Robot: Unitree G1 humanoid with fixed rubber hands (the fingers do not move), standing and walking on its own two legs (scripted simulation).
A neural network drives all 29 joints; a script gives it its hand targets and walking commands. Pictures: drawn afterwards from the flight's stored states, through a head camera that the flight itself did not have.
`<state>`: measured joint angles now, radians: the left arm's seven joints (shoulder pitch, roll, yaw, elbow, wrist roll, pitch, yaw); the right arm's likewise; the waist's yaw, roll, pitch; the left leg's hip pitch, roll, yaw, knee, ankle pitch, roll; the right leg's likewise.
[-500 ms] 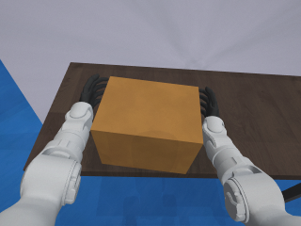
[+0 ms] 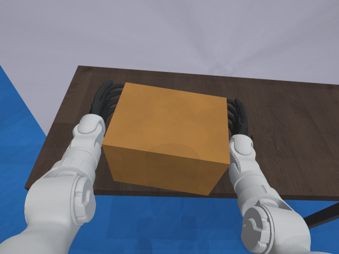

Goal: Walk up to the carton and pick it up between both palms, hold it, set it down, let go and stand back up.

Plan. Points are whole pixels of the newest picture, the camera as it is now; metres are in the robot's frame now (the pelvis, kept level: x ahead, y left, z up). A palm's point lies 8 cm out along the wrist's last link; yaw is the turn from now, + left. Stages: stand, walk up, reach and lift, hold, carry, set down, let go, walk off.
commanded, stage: reach and lift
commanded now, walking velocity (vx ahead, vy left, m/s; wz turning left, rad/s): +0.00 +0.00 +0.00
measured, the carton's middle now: (168, 140) +0.40 +0.00 +0.04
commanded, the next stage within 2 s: none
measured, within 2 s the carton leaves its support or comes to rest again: leaves its support in 0.74 s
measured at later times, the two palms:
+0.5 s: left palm (100, 112) +0.45 +0.16 +0.08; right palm (238, 133) +0.40 -0.17 +0.07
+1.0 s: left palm (98, 113) +0.44 +0.16 +0.09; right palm (241, 137) +0.38 -0.17 +0.08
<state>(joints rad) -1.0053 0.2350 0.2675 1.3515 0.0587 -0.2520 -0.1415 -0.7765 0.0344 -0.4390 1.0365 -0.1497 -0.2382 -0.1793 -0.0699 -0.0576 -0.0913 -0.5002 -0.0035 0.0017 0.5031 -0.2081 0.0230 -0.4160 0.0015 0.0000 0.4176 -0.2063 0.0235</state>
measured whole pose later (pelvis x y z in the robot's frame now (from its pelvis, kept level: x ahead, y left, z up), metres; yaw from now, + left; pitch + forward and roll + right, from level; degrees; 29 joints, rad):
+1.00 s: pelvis -0.01 +0.00 +0.00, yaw +0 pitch +11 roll -2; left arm -1.00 0.24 0.24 1.37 0.06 -0.35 -0.13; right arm -0.77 0.05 -0.47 1.07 -0.16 -0.38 -0.17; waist -0.07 -0.04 -0.08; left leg -0.50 0.00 0.00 0.50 -0.19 0.02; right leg -0.41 0.00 0.00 0.42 -0.19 0.02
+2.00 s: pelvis -0.04 -0.01 +0.00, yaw +0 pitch +6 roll -1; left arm -0.93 0.20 0.11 1.00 0.06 0.14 -0.02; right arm -0.77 -0.02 -0.36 0.84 -0.07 0.10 -0.14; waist -0.07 -0.04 -0.16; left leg -0.43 0.00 0.00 0.45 -0.13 0.02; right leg -0.37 0.00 0.00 0.41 -0.15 0.02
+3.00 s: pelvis -0.04 -0.02 +0.00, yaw +0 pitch +1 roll +0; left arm -0.81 0.11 0.27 0.56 0.06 0.53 0.03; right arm -0.82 -0.08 -0.25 0.75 0.05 0.32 -0.11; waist -0.07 -0.02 -0.11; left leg -0.31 0.00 0.00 0.40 -0.12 0.01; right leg -0.27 0.00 0.00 0.41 -0.16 0.01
